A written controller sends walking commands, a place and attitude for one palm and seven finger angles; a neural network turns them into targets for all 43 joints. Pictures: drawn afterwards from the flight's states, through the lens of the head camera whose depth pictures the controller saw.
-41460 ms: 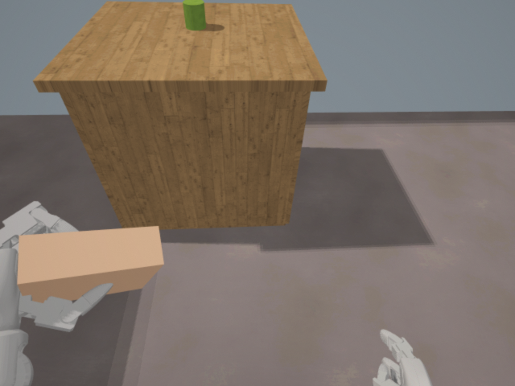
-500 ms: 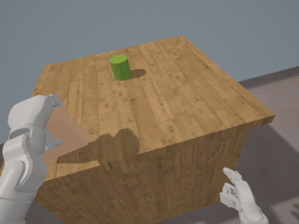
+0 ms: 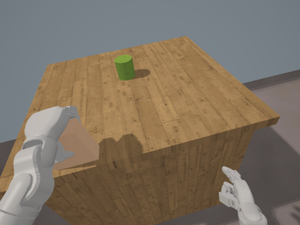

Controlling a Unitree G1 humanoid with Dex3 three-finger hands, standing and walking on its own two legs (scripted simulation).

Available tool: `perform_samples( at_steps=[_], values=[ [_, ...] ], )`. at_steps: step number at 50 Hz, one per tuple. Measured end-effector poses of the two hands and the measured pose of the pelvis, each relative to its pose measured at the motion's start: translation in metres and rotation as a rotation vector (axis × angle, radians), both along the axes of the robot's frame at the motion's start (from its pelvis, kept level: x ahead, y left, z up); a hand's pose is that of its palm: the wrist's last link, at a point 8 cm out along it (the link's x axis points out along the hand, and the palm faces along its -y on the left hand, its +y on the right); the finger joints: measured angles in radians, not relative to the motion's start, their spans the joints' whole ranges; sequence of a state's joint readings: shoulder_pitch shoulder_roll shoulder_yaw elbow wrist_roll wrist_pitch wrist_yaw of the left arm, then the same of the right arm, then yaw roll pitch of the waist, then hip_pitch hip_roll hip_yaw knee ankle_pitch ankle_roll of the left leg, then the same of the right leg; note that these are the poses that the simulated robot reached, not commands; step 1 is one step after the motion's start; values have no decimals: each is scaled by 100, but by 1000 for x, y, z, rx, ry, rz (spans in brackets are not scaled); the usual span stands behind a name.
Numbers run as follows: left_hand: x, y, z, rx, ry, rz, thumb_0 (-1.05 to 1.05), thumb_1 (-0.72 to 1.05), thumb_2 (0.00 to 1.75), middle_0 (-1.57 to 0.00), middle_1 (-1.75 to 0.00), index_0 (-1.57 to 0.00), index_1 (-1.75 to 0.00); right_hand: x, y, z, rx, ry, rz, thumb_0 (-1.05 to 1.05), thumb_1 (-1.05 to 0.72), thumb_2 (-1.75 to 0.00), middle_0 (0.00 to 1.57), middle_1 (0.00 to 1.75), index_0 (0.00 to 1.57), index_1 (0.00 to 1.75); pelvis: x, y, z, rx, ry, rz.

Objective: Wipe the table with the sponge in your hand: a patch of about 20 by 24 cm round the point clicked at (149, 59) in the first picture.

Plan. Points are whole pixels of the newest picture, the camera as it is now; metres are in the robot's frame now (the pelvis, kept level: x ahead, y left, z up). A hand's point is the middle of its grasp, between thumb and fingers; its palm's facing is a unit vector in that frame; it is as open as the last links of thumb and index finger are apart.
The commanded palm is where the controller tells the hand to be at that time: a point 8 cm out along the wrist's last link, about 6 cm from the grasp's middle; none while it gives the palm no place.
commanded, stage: move the sponge above the wiping area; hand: left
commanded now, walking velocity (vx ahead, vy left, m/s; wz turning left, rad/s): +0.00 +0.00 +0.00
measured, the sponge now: (70, 150) +0.25 +0.27 +0.10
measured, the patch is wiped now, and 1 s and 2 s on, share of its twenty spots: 0.00 0.05 0.15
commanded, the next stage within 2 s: lower the sponge onto the table in 0.06 s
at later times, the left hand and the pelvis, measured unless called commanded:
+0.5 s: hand (69, 125) +0.27 +0.25 +0.18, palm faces +0.15 -0.08 -0.98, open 9.1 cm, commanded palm +0.23 +0.26 +0.26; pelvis +0.00 +0.01 +0.00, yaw +0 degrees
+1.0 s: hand (59, 123) +0.28 +0.28 +0.18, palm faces +0.16 -0.04 -0.99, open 9.1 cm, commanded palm +0.23 +0.27 +0.24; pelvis +0.01 -0.01 +0.00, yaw +0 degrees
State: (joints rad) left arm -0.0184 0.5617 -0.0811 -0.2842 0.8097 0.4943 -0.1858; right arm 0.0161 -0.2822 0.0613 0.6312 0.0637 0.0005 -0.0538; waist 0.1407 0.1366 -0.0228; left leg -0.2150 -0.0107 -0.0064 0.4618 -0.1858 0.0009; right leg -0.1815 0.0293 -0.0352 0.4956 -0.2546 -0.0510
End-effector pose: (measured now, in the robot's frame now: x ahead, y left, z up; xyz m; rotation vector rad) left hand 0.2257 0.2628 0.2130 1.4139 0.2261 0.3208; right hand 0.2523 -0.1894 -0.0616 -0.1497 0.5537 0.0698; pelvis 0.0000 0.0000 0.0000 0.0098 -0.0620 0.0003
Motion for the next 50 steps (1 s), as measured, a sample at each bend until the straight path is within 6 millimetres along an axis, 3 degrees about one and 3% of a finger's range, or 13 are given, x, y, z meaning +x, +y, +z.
perform_samples(
  at_steps=[4, 9, 12, 15, 21, 24, 32, 36, 40, 44, 50],
  values=[
    [0, -8, 8, 86, -41, -72, 0, -44, 109, -84, -142, -84, -142, -1, 3, 0, -36, 5, 16, 2, -91, -90, 20, 30, 19, 30, -2, 1, 0, 0, -15, 1],
    [9, 12, 41, 100, -174, -2, 0, -44, 109, -84, -142, -84, -142, -4, 10, 0, -14, 17, 17, 2, -91, -90, 20, 30, 19, 30, -5, 1, 2, -2, -20, 0],
    [14, 22, 51, 64, -201, 55, 0, -44, 109, -84, -142, -84, -142, -5, 14, 1, 9, 15, 12, 2, -91, -90, 20, 30, 20, 30, -6, 2, 2, -3, -12, 3],
    [18, 19, 44, 28, -170, 63, 0, -44, 109, -83, -143, -84, -142, -5, 17, 2, 31, 7, 8, 2, -91, -90, 20, 30, 20, 30, -6, 4, 2, -3, -3, 3],
    [18, -10, 10, 0, -55, -51, 0, -44, 109, -83, -143, -84, -143, -5, 17, 1, 23, 5, 10, 2, -91, -90, 20, 30, 20, 30, -3, 7, 2, 0, 2, -1],
    [17, -16, 11, 38, -62, -89, 0, -44, 109, -84, -142, -84, -142, -4, 16, 1, 5, 11, 18, 2, -91, -90, 20, 30, 20, 30, -2, 6, 2, 2, -4, -6],
    [15, 12, 41, 54, -177, 49, 0, -44, 109, -84, -142, -84, -142, -1, 10, -1, 13, 32, 19, 2, -91, -90, 20, 30, 20, 30, 0, 1, 3, -1, -3, -2],
    [13, 12, 24, 6, -114, 77, 0, -44, 109, -83, -143, -84, -143, 1, 7, 0, 24, 25, 12, 2, -91, -90, 20, 30, 20, 30, 1, 0, 3, -1, 5, 4],
    [11, -8, -1, 4, -26, 7, 0, -44, 110, -83, -143, -84, -143, 4, 5, 0, 12, 12, 12, 2, -91, -90, 20, 30, 19, 30, 2, -1, 2, 1, 5, 4],
    [14, -15, 2, 84, -29, -46, 0, -44, 110, -83, -143, -84, -143, 5, 2, 0, -10, 13, 19, 2, -91, -90, 20, 30, 19, 30, 4, -4, 1, 3, -2, 0],
    [24, 13, 15, 74, -67, 79, 0, -44, 110, -84, -143, -84, -142, 2, -5, -3, -2, 37, 2, 2, -91, -90, 20, 30, 20, 30, 5, -9, 2, 2, 1, -6]
  ],
)
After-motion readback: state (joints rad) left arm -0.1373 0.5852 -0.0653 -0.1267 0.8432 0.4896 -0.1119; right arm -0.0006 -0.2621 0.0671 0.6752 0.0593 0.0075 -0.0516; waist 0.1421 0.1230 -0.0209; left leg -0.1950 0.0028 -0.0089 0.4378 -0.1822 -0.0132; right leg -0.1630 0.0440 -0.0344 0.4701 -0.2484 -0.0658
